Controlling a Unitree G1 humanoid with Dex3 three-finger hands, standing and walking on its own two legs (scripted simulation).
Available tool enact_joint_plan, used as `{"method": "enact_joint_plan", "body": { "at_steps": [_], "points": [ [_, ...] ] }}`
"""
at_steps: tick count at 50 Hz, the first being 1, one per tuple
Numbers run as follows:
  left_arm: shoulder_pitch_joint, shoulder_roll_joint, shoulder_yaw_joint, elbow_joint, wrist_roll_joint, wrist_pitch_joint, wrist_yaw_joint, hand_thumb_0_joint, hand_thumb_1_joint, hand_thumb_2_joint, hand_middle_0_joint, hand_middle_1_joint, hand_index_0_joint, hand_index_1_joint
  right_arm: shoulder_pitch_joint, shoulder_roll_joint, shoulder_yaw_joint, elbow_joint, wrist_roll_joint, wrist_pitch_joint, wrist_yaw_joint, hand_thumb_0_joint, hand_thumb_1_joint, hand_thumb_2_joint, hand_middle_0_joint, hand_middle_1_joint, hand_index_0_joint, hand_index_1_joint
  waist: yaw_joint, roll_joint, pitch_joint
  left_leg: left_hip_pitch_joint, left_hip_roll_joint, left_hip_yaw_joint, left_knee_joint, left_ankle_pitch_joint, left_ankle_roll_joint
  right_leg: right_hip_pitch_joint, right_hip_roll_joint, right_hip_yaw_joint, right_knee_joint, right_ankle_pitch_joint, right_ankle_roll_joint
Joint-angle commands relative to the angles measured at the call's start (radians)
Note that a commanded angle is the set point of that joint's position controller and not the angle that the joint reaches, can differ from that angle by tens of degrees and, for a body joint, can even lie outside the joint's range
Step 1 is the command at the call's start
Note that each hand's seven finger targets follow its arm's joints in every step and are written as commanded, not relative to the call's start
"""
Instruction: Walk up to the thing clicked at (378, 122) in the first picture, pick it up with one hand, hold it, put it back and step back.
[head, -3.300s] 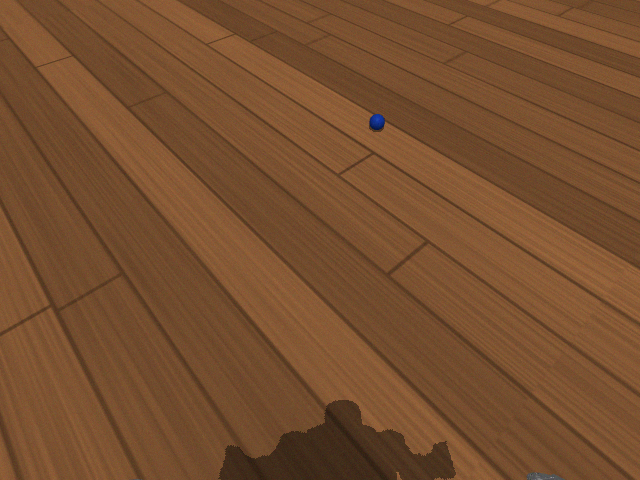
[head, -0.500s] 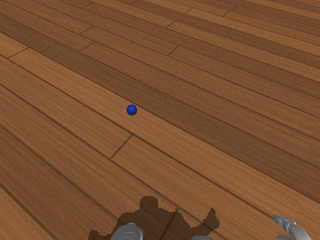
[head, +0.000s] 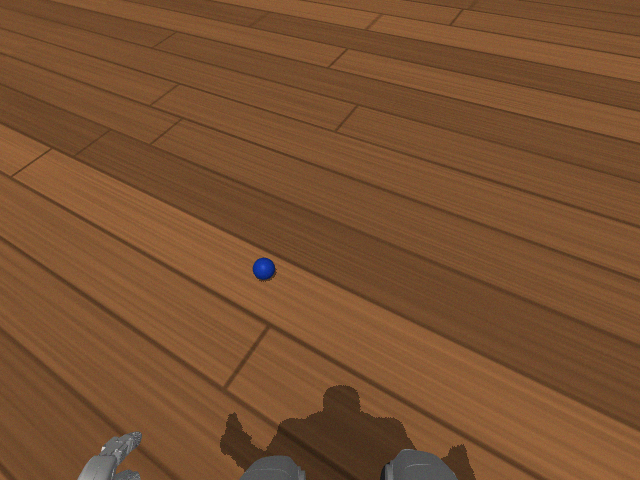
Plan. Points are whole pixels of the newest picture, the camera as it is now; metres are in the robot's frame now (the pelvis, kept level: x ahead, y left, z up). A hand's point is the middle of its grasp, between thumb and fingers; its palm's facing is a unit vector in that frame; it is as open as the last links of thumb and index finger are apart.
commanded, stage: walk up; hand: left
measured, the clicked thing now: (263, 268) +0.85 +0.29 -0.72
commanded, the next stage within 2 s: none
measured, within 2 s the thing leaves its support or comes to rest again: neither
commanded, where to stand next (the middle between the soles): +0.48 +0.05 m, yaw +0 degrees
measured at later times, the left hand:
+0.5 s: hand (138, 402) +0.24 +0.33 -0.15, palm faces -0.05 -0.94 -0.35, open 7.4 cm
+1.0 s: hand (162, 299) +0.40 +0.31 -0.11, palm faces -0.02 -0.90 -0.44, open 7.4 cm
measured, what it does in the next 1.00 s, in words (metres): walks ahead: left foot, then right foot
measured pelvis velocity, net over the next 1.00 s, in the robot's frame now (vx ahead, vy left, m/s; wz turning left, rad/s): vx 0.35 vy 0.03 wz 0.00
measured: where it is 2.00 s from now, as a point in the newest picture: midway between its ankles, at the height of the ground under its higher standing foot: (329, 378)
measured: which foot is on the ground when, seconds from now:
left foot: up 0.00-0.30, down 0.32-0.74, up 0.76-1.00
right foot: down 0.00-0.34, up 0.36-0.70, down 0.72-1.00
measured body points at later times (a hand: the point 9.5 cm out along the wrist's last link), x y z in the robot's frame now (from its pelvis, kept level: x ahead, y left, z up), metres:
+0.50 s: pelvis +0.20 +0.05 +0.00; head +0.22 +0.07 +0.45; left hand +0.24 +0.37 -0.12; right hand +0.28 -0.27 -0.09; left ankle +0.23 +0.16 -0.73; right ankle +0.20 -0.10 -0.67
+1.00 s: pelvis +0.35 +0.03 +0.01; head +0.37 +0.01 +0.45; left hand +0.40 +0.36 -0.09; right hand +0.43 -0.29 -0.12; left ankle +0.44 +0.19 -0.69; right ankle +0.39 -0.09 -0.73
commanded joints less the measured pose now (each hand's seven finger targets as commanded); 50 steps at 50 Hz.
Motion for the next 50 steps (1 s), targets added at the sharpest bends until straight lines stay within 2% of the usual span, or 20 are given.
{"method": "enact_joint_plan", "body": {
  "at_steps": [1,5,10,13,15,16,17,18,19,22,27,32,34,35,36,37,38,43,46,50],
  "points": [
    [0.094,0.280,0.083,-0.046,-0.009,-0.017,0.024,0.000,0.900,0.900,-0.200,-0.300,-0.200,-0.300,0.087,-0.186,-0.062,-0.050,-0.007,-0.025,0.007,0.000,-0.900,-0.900,0.200,0.300,0.200,0.300,0.012,-0.206,-0.081,-0.197,0.055,-0.050,-0.042,0.112,-0.019,0.186,-0.212,0.248,-0.336,0.004,-0.159],
    [0.093,0.300,0.094,-0.075,0.006,-0.022,0.019,0.000,0.900,0.900,-0.200,-0.300,-0.200,-0.300,-0.006,-0.174,-0.071,-0.074,-0.026,-0.018,0.031,0.000,-0.900,-0.900,0.200,0.300,0.200,0.300,0.034,-0.201,-0.029,-0.200,0.081,-0.006,-0.260,0.154,-0.051,0.112,-0.224,0.196,-0.388,-0.183,-0.189],
    [0.107,0.310,0.094,-0.075,0.005,-0.020,0.013,0.000,0.900,0.900,-0.200,-0.300,-0.200,-0.300,-0.082,-0.161,-0.076,-0.096,-0.029,-0.036,0.044,0.000,-0.900,-0.900,0.200,0.300,0.200,0.300,0.046,-0.178,-0.035,-0.110,0.074,0.031,-0.444,0.263,-0.042,0.109,-0.216,0.156,-0.345,-0.201,-0.163],
    [0.066,0.322,0.090,-0.083,0.005,-0.012,0.012,0.000,0.900,0.900,-0.200,-0.300,-0.200,-0.300,-0.047,-0.175,-0.086,-0.082,-0.027,-0.044,0.045,0.000,-0.900,-0.900,0.200,0.300,0.200,0.300,-0.003,-0.141,-0.039,0.046,0.053,0.063,-0.500,0.262,-0.026,0.030,-0.216,0.138,-0.274,-0.210,-0.143],
    [0.076,0.275,0.068,-0.081,0.013,-0.007,0.016,0.000,0.900,0.900,-0.200,-0.300,-0.200,-0.300,0.087,-0.207,-0.101,-0.043,-0.032,-0.054,0.027,0.000,-0.900,-0.900,0.200,0.300,0.200,0.300,-0.081,-0.041,-0.108,0.270,0.013,0.061,-0.538,0.183,0.000,-0.033,-0.170,0.088,-0.013,0.026,-0.102],
    [0.122,0.208,0.045,-0.085,0.007,-0.005,0.016,0.000,0.900,0.900,-0.200,-0.300,-0.200,-0.300,0.182,-0.274,-0.122,-0.025,-0.038,-0.063,0.011,0.000,-0.900,-0.900,0.200,0.300,0.200,0.300,-0.118,0.181,-0.169,0.400,0.125,-0.141,-0.676,-0.005,0.052,-0.127,-0.075,0.001,0.328,0.064,-0.050],
    [0.168,0.158,0.032,-0.086,-0.010,0.000,0.016,0.000,0.900,0.900,-0.200,-0.300,-0.200,-0.300,0.170,-0.344,-0.131,-0.063,-0.036,-0.070,0.001,0.000,-0.900,-0.900,0.200,0.300,0.200,0.300,-0.088,0.299,-0.152,0.483,0.355,-0.605,-0.838,-0.051,0.138,-0.376,0.094,0.014,0.517,-0.286,0.006],
    [0.124,0.264,0.051,-0.063,-0.001,0.009,0.036,0.000,0.900,0.900,-0.200,-0.300,-0.200,-0.300,0.147,-0.357,-0.135,-0.069,-0.004,-0.063,0.002,0.000,-0.900,-0.900,0.200,0.300,0.200,0.300,-0.091,0.157,-0.130,0.373,0.414,-0.650,-0.844,-0.026,0.218,-0.363,0.025,0.125,0.593,-0.334,-0.011],
    [0.114,0.281,0.046,-0.050,-0.005,0.012,0.037,0.000,0.900,0.900,-0.200,-0.300,-0.200,-0.300,0.093,-0.312,-0.122,-0.079,-0.002,-0.061,-0.003,0.000,-0.900,-0.900,0.200,0.300,0.200,0.300,-0.060,0.050,-0.081,0.296,0.363,-0.506,-0.822,0.064,0.198,-0.335,-0.002,0.179,0.606,-0.268,-0.012],
    [0.179,0.264,0.051,0.000,-0.014,0.017,0.024,0.000,0.900,0.900,-0.200,-0.300,-0.200,-0.300,0.018,-0.241,-0.088,-0.098,-0.003,-0.068,-0.012,0.000,-0.900,-0.900,0.200,0.300,0.200,0.300,-0.008,0.108,-0.055,0.205,0.256,-0.211,-0.803,0.285,0.149,-0.235,-0.058,0.160,0.463,-0.151,0.003],
    [0.106,0.224,0.050,-0.027,0.003,0.022,-0.002,0.000,0.900,0.900,-0.200,-0.300,-0.200,-0.300,0.019,-0.254,-0.091,-0.122,-0.015,-0.069,-0.009,0.000,-0.900,-0.900,0.200,0.300,0.200,0.300,-0.026,0.109,-0.045,0.195,0.263,-0.114,-0.807,0.346,0.210,-0.193,-0.077,0.071,0.237,-0.106,0.039],
    [0.086,0.195,0.058,-0.029,0.004,0.008,-0.004,0.000,0.900,0.900,-0.200,-0.300,-0.200,-0.300,0.001,-0.247,-0.085,-0.139,-0.011,-0.051,-0.003,0.000,-0.900,-0.900,0.200,0.300,0.200,0.300,-0.014,0.113,-0.079,0.153,0.203,-0.034,-0.687,0.450,0.159,-0.014,-0.009,-0.006,0.035,0.013,0.023],
    [0.166,0.209,0.069,0.001,0.006,0.000,0.007,0.000,0.900,0.900,-0.200,-0.300,-0.200,-0.300,-0.023,-0.228,-0.076,-0.160,-0.004,-0.038,-0.003,0.000,-0.900,-0.900,0.200,0.300,0.200,0.300,0.038,0.041,-0.108,0.056,0.174,-0.008,-0.552,0.347,0.120,0.186,0.027,-0.021,-0.060,0.067,0.013],
    [0.240,0.254,0.089,0.024,0.008,-0.008,0.017,0.000,0.900,0.900,-0.200,-0.300,-0.200,-0.300,-0.003,-0.176,-0.057,-0.169,-0.002,-0.037,-0.003,0.000,-0.900,-0.900,0.200,0.300,0.200,0.300,0.079,-0.089,-0.151,-0.031,0.125,0.023,-0.390,0.290,0.086,0.341,0.017,0.037,-0.098,0.020,-0.006],
    [0.314,0.348,0.120,0.023,0.017,-0.016,0.029,0.000,0.900,0.900,-0.200,-0.300,-0.200,-0.300,0.021,-0.114,-0.035,-0.190,0.000,-0.040,-0.001,0.000,-0.900,-0.900,0.200,0.300,0.200,0.300,0.113,-0.332,-0.185,-0.212,0.017,0.104,-0.105,0.091,0.034,0.456,-0.194,0.359,-0.220,-0.161,-0.073],
    [0.309,0.410,0.125,-0.006,0.007,-0.018,0.033,0.000,0.900,0.900,-0.200,-0.300,-0.200,-0.300,0.023,-0.153,-0.042,-0.181,-0.003,-0.028,-0.006,0.000,-0.900,-0.900,0.200,0.300,0.200,0.300,0.110,-0.308,-0.170,-0.350,-0.052,0.038,0.022,-0.121,0.008,0.460,-0.399,0.732,-0.357,-0.323,-0.196],
    [0.250,0.388,0.115,-0.023,-0.006,-0.014,0.032,0.000,0.900,0.900,-0.200,-0.300,-0.200,-0.300,-0.009,-0.224,-0.065,-0.157,-0.014,-0.016,-0.016,0.000,-0.900,-0.900,0.200,0.300,0.200,0.300,0.090,-0.174,-0.116,-0.341,0.017,-0.048,0.085,-0.129,0.001,0.350,-0.419,0.738,-0.335,-0.344,-0.247],
    [0.122,0.305,0.089,-0.060,-0.001,-0.014,0.036,0.000,0.900,0.900,-0.200,-0.300,-0.200,-0.300,0.074,-0.194,-0.068,-0.077,-0.015,-0.007,0.009,0.000,-0.900,-0.900,0.200,0.300,0.200,0.300,0.013,-0.199,-0.033,-0.211,0.073,-0.038,-0.100,0.071,-0.026,0.114,-0.221,0.297,-0.326,-0.172,-0.169],
    [0.117,0.304,0.087,-0.071,0.011,-0.011,0.037,0.000,0.900,0.900,-0.200,-0.300,-0.200,-0.300,0.025,-0.171,-0.069,-0.077,-0.028,0.006,0.019,0.000,-0.900,-0.900,0.200,0.300,0.200,0.300,0.022,-0.223,-0.010,-0.150,0.071,0.010,-0.232,0.106,-0.043,0.019,-0.202,0.227,-0.336,-0.198,-0.170],
    [0.078,0.281,0.063,-0.069,0.012,0.006,0.044,0.000,0.900,0.900,-0.200,-0.300,-0.200,-0.300,-0.023,-0.133,-0.057,-0.061,-0.022,0.000,0.001,0.000,-0.900,-0.900,0.200,0.300,0.200,0.300,0.022,-0.215,-0.066,0.017,0.039,0.044,-0.389,0.198,-0.045,-0.037,-0.195,0.164,-0.215,0.060,-0.154]
  ]
}}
